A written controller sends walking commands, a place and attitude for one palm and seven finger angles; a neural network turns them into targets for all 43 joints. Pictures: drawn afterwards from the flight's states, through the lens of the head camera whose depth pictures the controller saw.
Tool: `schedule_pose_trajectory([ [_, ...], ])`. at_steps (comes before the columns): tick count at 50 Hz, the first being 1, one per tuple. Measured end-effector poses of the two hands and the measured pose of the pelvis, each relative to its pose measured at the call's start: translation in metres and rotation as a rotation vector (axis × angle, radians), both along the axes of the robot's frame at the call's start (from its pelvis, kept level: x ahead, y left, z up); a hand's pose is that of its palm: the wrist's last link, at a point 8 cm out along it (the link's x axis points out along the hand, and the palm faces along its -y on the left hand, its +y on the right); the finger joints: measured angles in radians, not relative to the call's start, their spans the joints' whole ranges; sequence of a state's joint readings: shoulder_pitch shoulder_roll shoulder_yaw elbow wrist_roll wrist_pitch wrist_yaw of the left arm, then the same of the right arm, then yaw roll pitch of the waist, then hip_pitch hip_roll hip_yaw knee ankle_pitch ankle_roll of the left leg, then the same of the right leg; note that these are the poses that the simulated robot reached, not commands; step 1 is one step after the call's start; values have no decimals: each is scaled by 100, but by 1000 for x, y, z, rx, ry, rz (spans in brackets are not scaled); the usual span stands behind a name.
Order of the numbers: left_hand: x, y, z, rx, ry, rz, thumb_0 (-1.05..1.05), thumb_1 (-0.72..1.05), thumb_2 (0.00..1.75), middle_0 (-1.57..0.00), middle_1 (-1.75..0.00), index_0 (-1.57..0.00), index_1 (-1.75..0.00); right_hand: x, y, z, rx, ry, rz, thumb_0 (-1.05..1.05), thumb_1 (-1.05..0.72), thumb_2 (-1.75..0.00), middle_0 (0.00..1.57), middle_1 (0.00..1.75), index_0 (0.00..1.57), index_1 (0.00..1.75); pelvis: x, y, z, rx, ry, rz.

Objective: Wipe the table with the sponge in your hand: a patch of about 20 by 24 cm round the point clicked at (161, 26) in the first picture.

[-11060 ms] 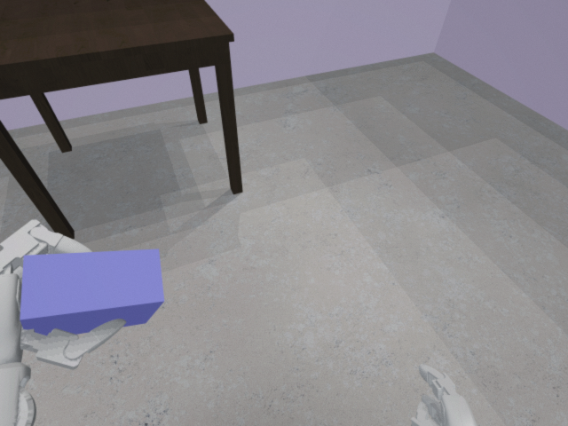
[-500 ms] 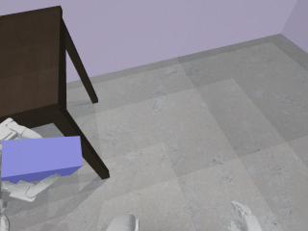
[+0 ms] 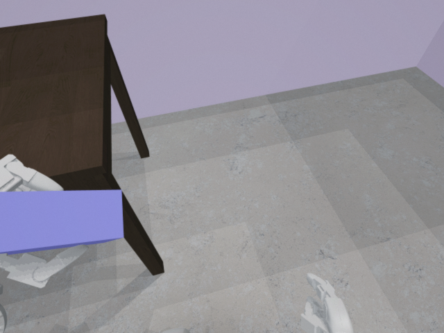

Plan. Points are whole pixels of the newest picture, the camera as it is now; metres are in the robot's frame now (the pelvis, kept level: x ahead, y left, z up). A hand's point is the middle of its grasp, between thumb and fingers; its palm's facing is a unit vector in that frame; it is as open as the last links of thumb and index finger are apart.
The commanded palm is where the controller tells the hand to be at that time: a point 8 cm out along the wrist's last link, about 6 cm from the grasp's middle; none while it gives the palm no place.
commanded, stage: come to a stop and stand still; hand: left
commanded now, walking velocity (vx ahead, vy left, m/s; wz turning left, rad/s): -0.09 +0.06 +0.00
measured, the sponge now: (79, 221) +0.22 +0.20 +0.17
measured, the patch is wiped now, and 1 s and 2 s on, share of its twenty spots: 0.00 0.00 0.00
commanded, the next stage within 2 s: look again from close up in 1.70 s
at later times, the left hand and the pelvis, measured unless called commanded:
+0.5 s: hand (7, 237) +0.19 +0.28 +0.17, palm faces +0.28 -0.86 -0.42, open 10.1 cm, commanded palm +0.13 +0.33 +0.19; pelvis -0.03 +0.05 +0.01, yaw -1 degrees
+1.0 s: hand out of the picture +0.16 +0.34 +0.17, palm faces +0.48 -0.81 -0.34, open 10.1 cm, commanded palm +0.10 +0.36 +0.19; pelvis -0.04 +0.07 +0.02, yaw +3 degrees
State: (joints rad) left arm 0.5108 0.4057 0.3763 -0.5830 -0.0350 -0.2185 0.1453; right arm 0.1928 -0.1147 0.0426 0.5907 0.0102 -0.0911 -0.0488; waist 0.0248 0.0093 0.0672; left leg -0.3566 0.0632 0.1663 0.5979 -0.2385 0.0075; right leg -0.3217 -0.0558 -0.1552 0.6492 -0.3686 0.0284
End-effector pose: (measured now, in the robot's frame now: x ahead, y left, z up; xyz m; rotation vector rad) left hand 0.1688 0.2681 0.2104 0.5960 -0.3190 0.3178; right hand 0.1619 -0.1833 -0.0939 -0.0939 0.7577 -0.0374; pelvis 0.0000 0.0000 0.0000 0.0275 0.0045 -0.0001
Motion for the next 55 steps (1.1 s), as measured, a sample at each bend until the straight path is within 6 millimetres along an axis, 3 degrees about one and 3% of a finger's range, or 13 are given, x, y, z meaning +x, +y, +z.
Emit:
schedule_pose_trajectory([
  [5, 7, 4, -8, -50, 48, 67, -2, -50, 101, -72, -137, -75, -135, -4, -11, -9, -7, 71, 14, 1, -90, -90, 20, 30, 21, 30, 4, -2, 5, 5, -17, 2],
  [12, 15, 15, -13, -44, 83, 44, -2, -50, 101, -72, -137, -75, -135, -6, -40, 17, -143, 54, -22, 2, -90, -90, 20, 30, 20, 30, -2, 6, 14, 21, -9, 7],
  [14, 26, 39, 6, 68, -26, 32, -2, -50, 101, -72, -137, -75, -135, -8, -44, 24, -186, 32, 0, 2, -91, -90, 20, 30, 20, 30, -10, 8, 12, 15, -4, 3],
  [17, 33, 73, 18, 48, -152, 71, -2, -50, 101, -72, -137, -75, -135, -12, -46, 32, -203, -12, -7, 2, -91, -90, 20, 30, 20, 30, -20, 21, 7, -26, -15, -9],
  [19, 29, 79, 11, -12, -149, 56, -2, -50, 101, -72, -137, -75, -135, -19, -42, 42, -193, -40, -35, 2, -91, -90, 20, 30, 20, 30, -24, 30, 9, -20, -27, -24],
  [22, 13, 66, -12, -75, -62, -37, -2, -50, 101, -72, -137, -75, -135, -31, -30, 54, -193, -85, -45, 1, -91, -90, 20, 30, 20, 30, -28, 45, 9, -25, -27, -35],
  [25, -8, 57, -29, -93, 15, -116, -2, -50, 101, -72, -137, -75, -135, -43, -11, 55, -195, -86, -29, 1, -91, -90, 20, 30, 20, 30, -33, 53, 9, -32, -34, -25],
  [27, -21, 63, -33, -92, 30, -116, -2, -50, 101, -72, -137, -75, -135, -49, 3, 51, -189, -68, -6, 1, -91, -90, 20, 30, 20, 30, -37, 57, 8, -36, -41, -16],
  [34, -49, 109, -20, -122, -95, 77, -2, -50, 101, -72, -137, -75, -135, -53, 54, 37, -127, -43, 123, 2, -90, -90, 20, 30, 20, 30, -48, 65, 10, -50, -65, 23],
  [39, -57, 112, -18, -191, -144, 118, -2, -50, 101, -72, -137, -75, -135, -42, 76, 42, -93, -91, 174, 2, -90, -90, 20, 30, 21, 30, -49, 70, 12, -53, -69, 44],
  [45, -55, 106, -24, -194, -79, 93, -2, -50, 101, -72, -137, -75, -135, -26, 78, 54, -102, -145, 175, 2, -90, -90, 20, 30, 21, 30, -47, 73, 15, -54, -61, 56],
  [55, -46, 113, -25, -171, -42, 124, -2, -50, 101, -72, -137, -75, -135, -15, 52, 58, -169, -114, 138, 1, -90, -90, 20, 30, 21, 30, -31, 72, 18, -46, -40, 66],
])
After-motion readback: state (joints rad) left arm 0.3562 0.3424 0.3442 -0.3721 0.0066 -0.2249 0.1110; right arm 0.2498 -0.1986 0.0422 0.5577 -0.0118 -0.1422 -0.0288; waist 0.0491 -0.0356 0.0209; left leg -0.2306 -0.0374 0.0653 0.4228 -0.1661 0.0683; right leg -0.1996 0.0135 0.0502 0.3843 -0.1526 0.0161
